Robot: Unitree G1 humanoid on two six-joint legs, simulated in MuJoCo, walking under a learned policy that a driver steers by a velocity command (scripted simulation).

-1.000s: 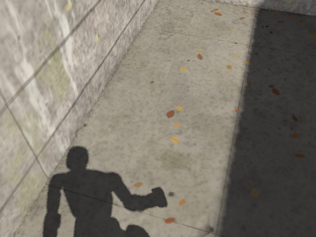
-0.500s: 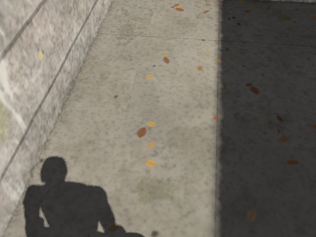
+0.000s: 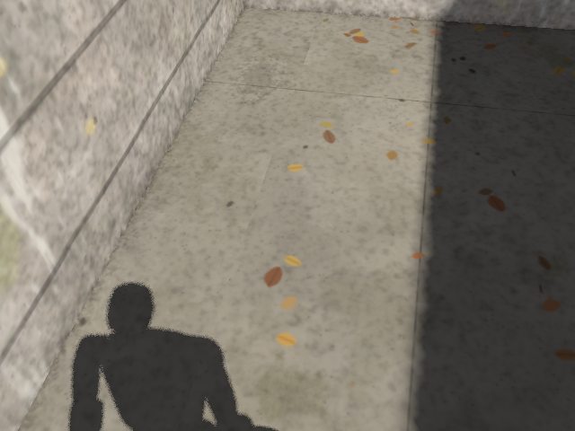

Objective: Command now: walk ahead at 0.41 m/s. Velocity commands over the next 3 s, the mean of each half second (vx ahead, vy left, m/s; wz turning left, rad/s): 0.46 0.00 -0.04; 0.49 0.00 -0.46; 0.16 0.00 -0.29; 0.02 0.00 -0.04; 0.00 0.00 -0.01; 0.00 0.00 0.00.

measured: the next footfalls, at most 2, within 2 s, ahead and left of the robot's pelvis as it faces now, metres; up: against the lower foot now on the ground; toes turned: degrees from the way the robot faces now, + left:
left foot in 0.46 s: +0.38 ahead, +0.11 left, +0.00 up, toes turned +1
right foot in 1.04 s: +0.61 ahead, -0.12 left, +0.00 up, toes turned -26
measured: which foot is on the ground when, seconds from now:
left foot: up 0.00-0.44, down 0.46-1.00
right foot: down 0.00-0.48, up 0.50-1.00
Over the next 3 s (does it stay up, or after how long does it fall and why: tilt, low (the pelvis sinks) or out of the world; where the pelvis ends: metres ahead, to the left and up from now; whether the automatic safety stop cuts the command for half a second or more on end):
stays up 0.64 -0.02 0.02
